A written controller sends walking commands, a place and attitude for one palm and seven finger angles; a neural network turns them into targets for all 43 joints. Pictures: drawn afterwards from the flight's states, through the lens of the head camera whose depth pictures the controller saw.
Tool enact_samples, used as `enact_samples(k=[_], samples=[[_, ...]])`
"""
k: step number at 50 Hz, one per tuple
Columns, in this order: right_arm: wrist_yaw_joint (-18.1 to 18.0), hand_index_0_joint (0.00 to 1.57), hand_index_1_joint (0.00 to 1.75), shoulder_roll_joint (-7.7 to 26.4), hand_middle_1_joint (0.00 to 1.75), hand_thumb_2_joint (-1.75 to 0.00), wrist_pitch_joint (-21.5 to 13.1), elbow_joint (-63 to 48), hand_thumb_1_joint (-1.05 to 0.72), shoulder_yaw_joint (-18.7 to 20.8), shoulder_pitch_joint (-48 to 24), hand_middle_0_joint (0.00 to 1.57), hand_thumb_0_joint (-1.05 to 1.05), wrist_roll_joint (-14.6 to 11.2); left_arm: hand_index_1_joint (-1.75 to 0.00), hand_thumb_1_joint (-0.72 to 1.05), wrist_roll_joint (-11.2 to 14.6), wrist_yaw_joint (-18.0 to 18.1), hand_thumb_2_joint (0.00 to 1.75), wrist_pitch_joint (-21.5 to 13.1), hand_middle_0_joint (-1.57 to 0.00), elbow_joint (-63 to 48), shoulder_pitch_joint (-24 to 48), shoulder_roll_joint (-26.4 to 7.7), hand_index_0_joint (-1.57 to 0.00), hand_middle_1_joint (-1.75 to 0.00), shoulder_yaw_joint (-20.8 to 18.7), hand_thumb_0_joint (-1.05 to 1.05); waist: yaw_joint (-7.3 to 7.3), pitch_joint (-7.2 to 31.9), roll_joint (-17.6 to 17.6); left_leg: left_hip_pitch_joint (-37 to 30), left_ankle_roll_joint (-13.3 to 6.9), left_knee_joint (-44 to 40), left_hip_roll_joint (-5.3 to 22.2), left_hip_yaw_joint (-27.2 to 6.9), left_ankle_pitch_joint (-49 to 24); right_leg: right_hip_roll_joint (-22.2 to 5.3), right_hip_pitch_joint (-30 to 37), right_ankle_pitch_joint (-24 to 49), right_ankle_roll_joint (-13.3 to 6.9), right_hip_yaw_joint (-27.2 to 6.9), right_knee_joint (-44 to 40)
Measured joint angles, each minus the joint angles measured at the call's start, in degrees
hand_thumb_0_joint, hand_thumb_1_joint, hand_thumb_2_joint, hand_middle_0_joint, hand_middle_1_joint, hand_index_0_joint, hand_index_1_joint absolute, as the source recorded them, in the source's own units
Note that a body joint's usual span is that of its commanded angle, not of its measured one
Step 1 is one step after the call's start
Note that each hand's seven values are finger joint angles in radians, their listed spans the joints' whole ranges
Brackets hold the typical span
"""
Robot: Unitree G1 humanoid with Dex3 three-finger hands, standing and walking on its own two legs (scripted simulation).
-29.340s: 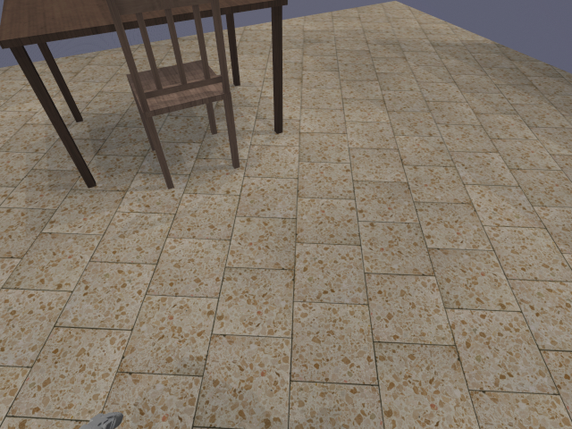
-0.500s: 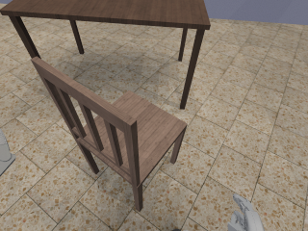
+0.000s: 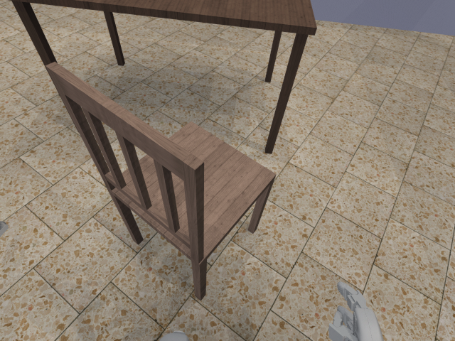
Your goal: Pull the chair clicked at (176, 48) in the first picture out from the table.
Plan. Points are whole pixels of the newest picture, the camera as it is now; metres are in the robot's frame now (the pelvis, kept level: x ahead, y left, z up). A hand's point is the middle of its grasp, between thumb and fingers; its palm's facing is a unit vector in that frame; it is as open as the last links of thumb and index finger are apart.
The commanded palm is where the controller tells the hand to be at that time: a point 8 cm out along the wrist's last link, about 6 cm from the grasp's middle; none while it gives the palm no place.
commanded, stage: step back with the hand held close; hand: left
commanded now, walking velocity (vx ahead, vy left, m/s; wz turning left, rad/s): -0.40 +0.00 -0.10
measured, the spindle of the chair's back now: (136, 174) +0.47 +0.24 -0.07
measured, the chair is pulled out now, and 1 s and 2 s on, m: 0.56 0.56 0.56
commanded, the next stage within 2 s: stop stepping back and stand still in 0.48 s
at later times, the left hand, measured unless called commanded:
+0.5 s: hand out of the picture +0.14 +0.27 +0.18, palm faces +0.41 -0.78 -0.46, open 7.4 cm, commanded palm +0.09 +0.30 +0.19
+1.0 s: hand out of the picture +0.08 +0.24 +0.18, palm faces +0.29 -0.85 -0.45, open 7.4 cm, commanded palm +0.03 +0.29 +0.19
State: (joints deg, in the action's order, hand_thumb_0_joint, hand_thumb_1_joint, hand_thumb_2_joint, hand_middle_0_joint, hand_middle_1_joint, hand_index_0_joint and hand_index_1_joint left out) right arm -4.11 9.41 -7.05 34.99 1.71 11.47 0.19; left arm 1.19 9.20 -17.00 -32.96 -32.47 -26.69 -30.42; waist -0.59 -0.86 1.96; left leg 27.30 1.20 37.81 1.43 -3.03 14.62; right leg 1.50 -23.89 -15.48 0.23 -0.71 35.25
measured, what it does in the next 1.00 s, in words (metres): walks backwards: right foot, then left foot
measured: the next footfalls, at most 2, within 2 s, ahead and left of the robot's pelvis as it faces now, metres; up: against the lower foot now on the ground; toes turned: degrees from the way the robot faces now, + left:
right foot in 0.50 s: -0.11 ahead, -0.12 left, +0.00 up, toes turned -4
left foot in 0.70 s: -0.04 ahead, +0.11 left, +0.00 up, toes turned -5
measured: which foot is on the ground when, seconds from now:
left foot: down 0.00-0.56, up 0.58-0.68, down 0.70-1.00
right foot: down 0.00-0.28, up 0.30-0.48, down 0.50-1.00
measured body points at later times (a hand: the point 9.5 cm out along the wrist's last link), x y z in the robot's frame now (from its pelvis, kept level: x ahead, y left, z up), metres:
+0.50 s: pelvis -0.07 +0.01 +0.01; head -0.02 +0.03 +0.45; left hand +0.11 +0.31 +0.21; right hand +0.10 -0.21 -0.08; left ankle +0.05 +0.13 -0.72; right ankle -0.15 -0.12 -0.72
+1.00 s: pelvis -0.13 +0.00 +0.02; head -0.13 +0.02 +0.47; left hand +0.06 +0.28 +0.21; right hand +0.01 -0.25 -0.05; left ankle -0.08 +0.12 -0.72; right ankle -0.15 -0.12 -0.72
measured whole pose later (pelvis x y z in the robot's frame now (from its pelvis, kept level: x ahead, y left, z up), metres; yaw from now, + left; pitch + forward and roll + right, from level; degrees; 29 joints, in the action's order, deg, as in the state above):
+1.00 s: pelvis -0.13 +0.00 +0.02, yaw -4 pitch +0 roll -1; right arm -4.2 11.3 -8.9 35.4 -0.5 14.1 -0.8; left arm 3.3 7.9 -12.6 -31.9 -37.1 -24.2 -22.8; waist -1.7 1.0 1.6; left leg 16.5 -0.1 26.4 0.8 -1.0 10.1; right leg 1.3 -10.1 -13.9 0.0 0.0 23.8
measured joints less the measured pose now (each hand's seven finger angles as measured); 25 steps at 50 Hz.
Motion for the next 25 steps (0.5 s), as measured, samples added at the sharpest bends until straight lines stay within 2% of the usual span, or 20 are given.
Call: enact_samples(k=[4, 9, 14, 18, 21, 23, 25], samples=[[0.3, 0.20, 0.30, 0.4, 0.30, -0.90, -1.0, 1.5, -0.91, -0.1, -3.2, 0.20, 0.01, 0.6, -0.30, 0.89, 0.5, -0.3, 0.90, -1.0, -0.21, 0.5, 2.1, 2.0, -0.21, -0.30, 1.8, 0.01, 0.30, -2.3, -0.6, -0.2, 0.7, -1.6, 0.6, -0.2, -1.9, 0.5, 0.1, 2.4, -0.1, 0.1, -1.7], [0.4, 0.20, 0.30, 1.3, 0.30, -0.90, -0.7, 1.0, -0.91, 0.9, -4.9, 0.20, 0.01, 0.6, -0.30, 0.89, 0.7, -1.3, 0.90, -1.2, -0.21, -0.6, 1.1, 2.7, -0.22, -0.30, 5.1, 0.01, -0.73, -3.0, -1.1, -0.2, -0.1, -3.4, 0.1, 0.2, -4.2, 0.0, 0.1, 4.3, 0.3, -0.2, -3.5], [-0.2, 0.20, 0.30, 1.4, 0.30, -0.90, 0.0, 0.1, -0.91, 1.2, -3.4, 0.20, 0.01, 0.3, -0.30, 0.88, 1.1, -1.2, 0.90, -1.8, -0.22, -1.5, -2.3, -0.1, -0.22, -0.30, 2.9, 0.01, -1.19, -1.8, -0.7, 0.0, -1.2, -4.1, -0.2, 1.0, -5.3, -0.4, -0.1, 5.0, 0.9, -0.9, -4.4], [-1.0, 0.20, 0.30, 1.1, 0.30, -0.90, -1.4, -0.1, -0.91, 0.6, -1.0, 0.20, 0.01, 0.4, -0.30, 0.88, 1.0, -1.1, 0.90, -2.0, -0.22, 0.5, -1.6, -0.5, -0.22, -0.30, 0.7, 0.01, -1.34, -0.9, -2.7, 0.9, -1.7, -5.1, 1.1, -0.3, -6.5, 2.0, -0.8, -3.9, 0.6, -0.3, 6.1], [-0.4, 0.20, 0.30, 0.1, 0.30, -0.90, -2.9, 0.9, -0.91, -0.2, 0.3, 0.20, 0.01, 0.5, -0.30, 0.88, 2.1, -0.7, 0.90, -2.0, -0.21, 1.5, -1.1, 0.3, -0.22, -0.30, 0.1, 0.01, 0.04, 0.5, -2.7, 1.6, -1.2, -6.9, 2.0, -0.2, -8.5, 2.2, 3.4, -8.7, 0.2, 0.7, 6.3], [0.2, 0.20, 0.30, -0.7, 0.30, -0.90, -3.8, 1.7, -0.91, -1.0, 0.1, 0.20, 0.01, 0.8, -0.30, 0.89, 2.8, -0.5, 0.90, -1.9, -0.21, 1.5, -1.3, 1.1, -0.22, -0.30, 0.4, 0.01, 1.32, 1.0, -1.5, 2.1, -0.8, -7.8, 2.3, 1.3, -9.4, 1.2, 7.3, -10.2, -0.1, 1.0, 1.6], [0.7, 0.20, 0.30, -1.1, 0.30, -0.90, -4.5, 2.3, -0.91, -1.7, -0.9, 0.20, 0.01, 1.4, -0.30, 0.89, 3.0, -0.5, 0.90, -1.7, -0.21, 1.5, -0.6, 2.2, -0.21, -0.30, 1.4, 0.01, 2.28, 0.6, -0.6, 2.9, -0.3, -8.0, 2.6, 2.7, -10.2, 0.3, 11.3, -7.5, -0.4, 1.0, -5.2]])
